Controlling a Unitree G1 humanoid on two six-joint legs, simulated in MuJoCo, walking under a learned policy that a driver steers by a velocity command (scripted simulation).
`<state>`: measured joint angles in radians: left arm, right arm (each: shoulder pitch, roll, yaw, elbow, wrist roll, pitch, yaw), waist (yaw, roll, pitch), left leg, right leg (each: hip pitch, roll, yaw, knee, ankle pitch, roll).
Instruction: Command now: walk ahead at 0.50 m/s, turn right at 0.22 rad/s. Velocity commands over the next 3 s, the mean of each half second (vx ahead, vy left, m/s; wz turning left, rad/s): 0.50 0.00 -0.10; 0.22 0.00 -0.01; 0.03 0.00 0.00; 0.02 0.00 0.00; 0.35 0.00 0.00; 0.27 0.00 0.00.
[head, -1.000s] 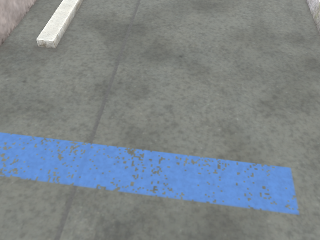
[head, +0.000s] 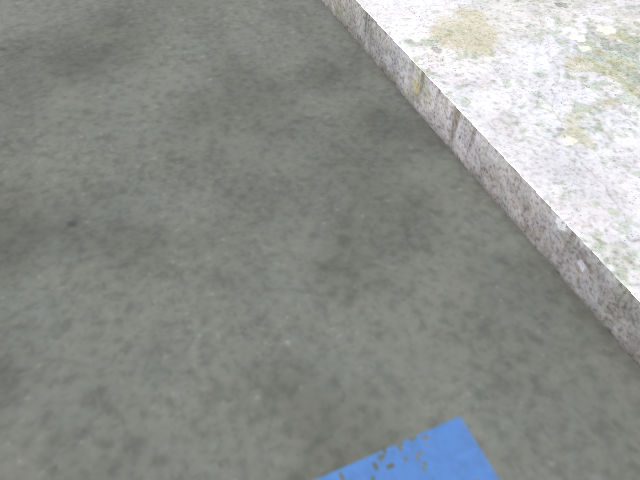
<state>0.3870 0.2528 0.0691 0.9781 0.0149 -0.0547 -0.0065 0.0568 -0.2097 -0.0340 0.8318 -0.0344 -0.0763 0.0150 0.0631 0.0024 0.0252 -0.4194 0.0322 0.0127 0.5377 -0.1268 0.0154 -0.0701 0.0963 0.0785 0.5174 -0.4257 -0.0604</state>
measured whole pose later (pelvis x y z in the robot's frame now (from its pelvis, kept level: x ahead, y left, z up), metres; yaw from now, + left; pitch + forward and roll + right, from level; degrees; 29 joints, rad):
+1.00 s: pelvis +0.39 -0.03 +0.01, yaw -1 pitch -1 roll -1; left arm 0.30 0.16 -0.01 1.05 0.01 -0.05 0.03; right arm 0.20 -0.16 -0.02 1.03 -0.02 -0.01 -0.04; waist 0.01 0.02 0.03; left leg -0.28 0.02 0.02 0.48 -0.18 0.02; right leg -0.14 0.07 -0.11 0.43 -0.28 -0.08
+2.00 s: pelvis +0.41 -0.02 +0.02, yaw -2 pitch -1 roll +0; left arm 0.38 0.11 -0.02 1.16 0.01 -0.02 0.05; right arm 0.32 -0.12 0.01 1.18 -0.01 0.00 -0.04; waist 0.00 0.00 0.01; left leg -0.22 -0.03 0.04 0.43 -0.20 0.04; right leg -0.08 0.03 -0.08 0.39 -0.29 -0.05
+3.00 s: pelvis +0.79 +0.01 +0.01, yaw -1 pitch -1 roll +0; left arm 0.25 0.15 0.02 1.05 0.02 -0.07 0.02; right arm 0.24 -0.16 -0.03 1.04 -0.03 -0.02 -0.03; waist 0.00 0.03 0.09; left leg -0.39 0.03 -0.01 0.91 -0.41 0.02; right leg -0.29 0.05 -0.13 0.38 -0.10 -0.11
